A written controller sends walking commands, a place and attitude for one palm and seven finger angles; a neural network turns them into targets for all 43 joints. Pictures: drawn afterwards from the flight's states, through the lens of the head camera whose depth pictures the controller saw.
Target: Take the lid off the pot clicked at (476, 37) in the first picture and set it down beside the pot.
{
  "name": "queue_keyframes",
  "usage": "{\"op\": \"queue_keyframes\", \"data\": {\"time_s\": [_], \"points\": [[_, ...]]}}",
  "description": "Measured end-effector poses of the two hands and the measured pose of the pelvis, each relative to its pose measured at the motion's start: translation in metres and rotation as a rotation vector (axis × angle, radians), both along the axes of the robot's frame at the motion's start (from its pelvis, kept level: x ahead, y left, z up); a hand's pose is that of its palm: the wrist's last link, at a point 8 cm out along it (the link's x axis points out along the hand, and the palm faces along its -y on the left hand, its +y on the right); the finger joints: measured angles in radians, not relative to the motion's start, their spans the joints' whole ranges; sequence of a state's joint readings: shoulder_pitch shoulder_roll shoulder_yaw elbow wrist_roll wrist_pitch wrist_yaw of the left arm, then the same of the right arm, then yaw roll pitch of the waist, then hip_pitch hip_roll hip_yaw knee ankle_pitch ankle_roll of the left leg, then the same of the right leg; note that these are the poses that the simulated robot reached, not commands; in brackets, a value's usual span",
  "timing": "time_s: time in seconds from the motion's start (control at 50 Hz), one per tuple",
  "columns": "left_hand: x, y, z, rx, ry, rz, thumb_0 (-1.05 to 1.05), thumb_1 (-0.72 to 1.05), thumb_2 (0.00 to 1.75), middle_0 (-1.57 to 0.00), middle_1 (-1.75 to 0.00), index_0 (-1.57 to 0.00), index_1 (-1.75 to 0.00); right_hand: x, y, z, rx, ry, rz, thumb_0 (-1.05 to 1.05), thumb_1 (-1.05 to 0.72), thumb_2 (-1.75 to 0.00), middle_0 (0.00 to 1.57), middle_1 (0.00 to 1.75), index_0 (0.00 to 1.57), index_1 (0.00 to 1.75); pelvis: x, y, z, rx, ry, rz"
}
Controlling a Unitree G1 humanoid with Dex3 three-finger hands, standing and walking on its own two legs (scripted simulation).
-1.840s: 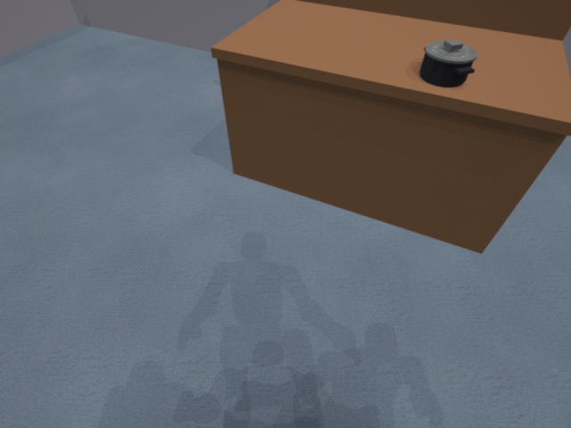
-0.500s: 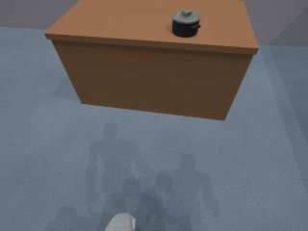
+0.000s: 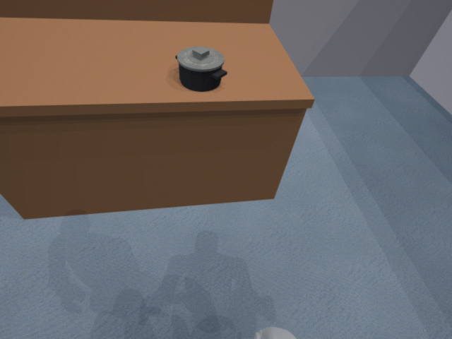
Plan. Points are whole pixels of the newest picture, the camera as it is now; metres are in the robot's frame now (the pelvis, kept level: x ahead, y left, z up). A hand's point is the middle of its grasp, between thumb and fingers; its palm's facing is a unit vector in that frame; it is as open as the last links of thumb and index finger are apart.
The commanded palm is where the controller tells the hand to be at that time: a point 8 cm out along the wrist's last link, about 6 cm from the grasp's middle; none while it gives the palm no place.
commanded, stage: walk to a spot facing it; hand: left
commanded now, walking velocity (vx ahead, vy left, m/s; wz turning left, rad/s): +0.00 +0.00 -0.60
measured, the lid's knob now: (200, 52) +0.97 +0.18 +0.02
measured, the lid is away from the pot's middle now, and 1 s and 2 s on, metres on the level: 0.00 0.00 0.00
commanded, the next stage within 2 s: turn to face it in 1.28 s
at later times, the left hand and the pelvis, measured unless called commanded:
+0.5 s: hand (187, 269) +0.29 +0.11 -0.17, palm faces -0.29 -0.93 -0.23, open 7.4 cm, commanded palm none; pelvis +0.13 -0.04 -0.01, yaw -16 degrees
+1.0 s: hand (162, 263) +0.30 +0.17 -0.17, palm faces -0.45 -0.87 -0.20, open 7.4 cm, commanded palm none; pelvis +0.17 +0.00 +0.00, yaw -34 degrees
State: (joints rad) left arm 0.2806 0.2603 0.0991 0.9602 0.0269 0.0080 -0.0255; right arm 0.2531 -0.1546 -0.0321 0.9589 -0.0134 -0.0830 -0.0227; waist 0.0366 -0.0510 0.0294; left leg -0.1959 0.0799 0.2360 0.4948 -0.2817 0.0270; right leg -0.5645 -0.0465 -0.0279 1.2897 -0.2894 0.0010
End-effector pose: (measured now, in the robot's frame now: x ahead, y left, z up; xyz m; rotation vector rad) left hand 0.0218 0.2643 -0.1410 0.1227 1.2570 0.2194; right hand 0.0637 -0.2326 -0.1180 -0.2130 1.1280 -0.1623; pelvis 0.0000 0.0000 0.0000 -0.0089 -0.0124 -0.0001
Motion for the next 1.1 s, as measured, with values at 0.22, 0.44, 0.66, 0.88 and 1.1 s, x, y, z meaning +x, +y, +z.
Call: {"op": "queue_keyframes", "data": {"time_s": [0.22,0.44,0.66,0.88,1.1], "points": [[0.202,-0.044,0.013,-0.025,-0.135,-0.285,0.0,0.91,0.9,-0.2,-0.3,-0.19,-0.3,-0.092,0.0,-0.015,0.037,0.351,-0.278,0.01,-0.92,-0.9,0.2,0.3,0.2,0.3,0.071,-0.002,-0.004,0.017,0.001,-0.133],[0.279,-0.108,-0.001,-0.009,-0.144,-0.408,0.0,0.91,0.9,-0.2,-0.3,-0.2,-0.3,-0.019,-0.024,-0.047,0.107,0.29,-0.379,0.01,-0.91,-0.9,0.2,0.3,0.2,0.3,0.123,-0.037,-0.022,0.014,-0.01,-0.252],[0.285,-0.088,0.01,-0.004,-0.092,-0.423,0.0,0.9,0.9,-0.2,-0.3,-0.2,-0.3,0.098,-0.045,-0.015,0.039,-0.028,-0.346,0.01,-0.91,-0.9,0.2,0.3,0.2,0.3,0.144,-0.021,-0.007,0.026,0.031,-0.363],[0.293,-0.044,0.0,-0.015,0.006,-0.483,0.0,0.9,0.9,-0.2,-0.3,-0.2,-0.3,0.07,-0.014,0.012,-0.035,-0.011,-0.453,0.01,-0.91,-0.9,0.21,0.3,0.21,0.3,0.162,0.004,0.002,-0.004,0.021,-0.497],[0.316,-0.085,-0.001,0.019,0.1,-0.659,0.0,0.91,0.9,-0.2,-0.3,-0.2,-0.3,-0.007,0.002,-0.009,0.04,0.099,-0.668,0.01,-0.9,-0.9,0.21,0.3,0.21,0.3,0.161,-0.013,-0.002,0.001,0.008,-0.658]]}}
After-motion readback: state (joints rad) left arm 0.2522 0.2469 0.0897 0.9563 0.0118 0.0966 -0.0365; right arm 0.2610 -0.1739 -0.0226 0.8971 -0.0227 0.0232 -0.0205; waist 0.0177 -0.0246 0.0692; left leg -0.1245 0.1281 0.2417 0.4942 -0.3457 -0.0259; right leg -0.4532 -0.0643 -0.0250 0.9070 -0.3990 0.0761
